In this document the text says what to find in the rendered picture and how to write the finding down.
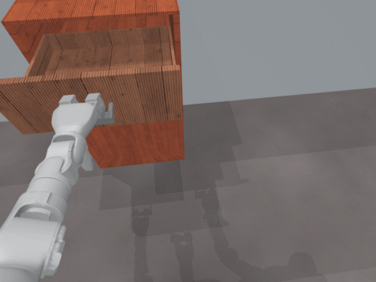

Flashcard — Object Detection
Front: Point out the handle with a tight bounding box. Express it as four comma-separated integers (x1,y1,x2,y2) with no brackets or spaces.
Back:
95,102,115,125

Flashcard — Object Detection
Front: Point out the robot left upper arm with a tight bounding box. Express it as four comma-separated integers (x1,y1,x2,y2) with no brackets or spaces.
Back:
0,217,66,282

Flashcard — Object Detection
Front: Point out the robot left forearm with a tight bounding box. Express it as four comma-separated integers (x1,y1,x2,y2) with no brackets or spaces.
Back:
0,131,86,239

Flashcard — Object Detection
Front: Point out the robot left hand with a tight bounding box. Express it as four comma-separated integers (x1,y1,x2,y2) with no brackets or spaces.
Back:
52,93,106,171

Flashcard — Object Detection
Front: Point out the cabinet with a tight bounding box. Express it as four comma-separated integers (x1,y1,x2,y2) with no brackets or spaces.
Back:
1,0,184,169

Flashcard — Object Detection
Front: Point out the drawer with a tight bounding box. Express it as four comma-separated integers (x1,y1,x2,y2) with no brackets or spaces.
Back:
0,26,182,135

